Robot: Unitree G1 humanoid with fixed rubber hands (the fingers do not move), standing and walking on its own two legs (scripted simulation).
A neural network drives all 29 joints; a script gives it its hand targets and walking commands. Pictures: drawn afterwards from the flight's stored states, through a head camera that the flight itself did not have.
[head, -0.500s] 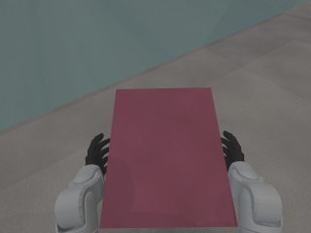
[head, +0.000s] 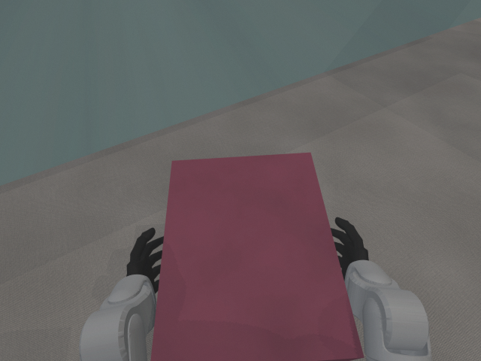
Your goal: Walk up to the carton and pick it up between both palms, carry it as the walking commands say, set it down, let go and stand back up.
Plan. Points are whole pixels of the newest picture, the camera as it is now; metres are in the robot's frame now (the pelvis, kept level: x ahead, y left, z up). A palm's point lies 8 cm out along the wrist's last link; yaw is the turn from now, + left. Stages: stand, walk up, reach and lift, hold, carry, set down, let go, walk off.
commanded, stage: carry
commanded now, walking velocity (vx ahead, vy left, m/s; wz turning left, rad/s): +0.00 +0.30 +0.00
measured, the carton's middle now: (248, 272) +0.27 +0.01 +0.00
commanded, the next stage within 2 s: none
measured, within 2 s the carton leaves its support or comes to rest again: neither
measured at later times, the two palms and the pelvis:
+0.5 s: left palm (8, 295) +0.19 +0.32 +0.10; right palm (250, 296) +0.19 +0.01 +0.09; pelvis -0.05 +0.17 +0.01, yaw +0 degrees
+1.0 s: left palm out of the picture +0.16 +0.50 +0.10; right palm out of the picture +0.12 +0.19 +0.06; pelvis -0.08 +0.37 +0.00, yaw -3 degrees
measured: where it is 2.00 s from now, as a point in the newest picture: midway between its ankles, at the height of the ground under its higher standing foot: outside the picture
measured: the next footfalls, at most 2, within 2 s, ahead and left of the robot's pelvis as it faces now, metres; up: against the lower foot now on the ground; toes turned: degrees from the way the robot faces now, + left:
right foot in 0.14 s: +0.02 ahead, -0.03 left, +0.00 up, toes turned -10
left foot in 0.56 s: +0.03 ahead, +0.37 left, +0.00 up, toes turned +6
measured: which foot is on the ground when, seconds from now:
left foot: down 0.00-0.14, up 0.16-0.54, down 0.56-0.94, up 0.96-1.00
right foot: up 0.00-0.12, down 0.14-0.56, up 0.58-0.90, down 0.92-1.00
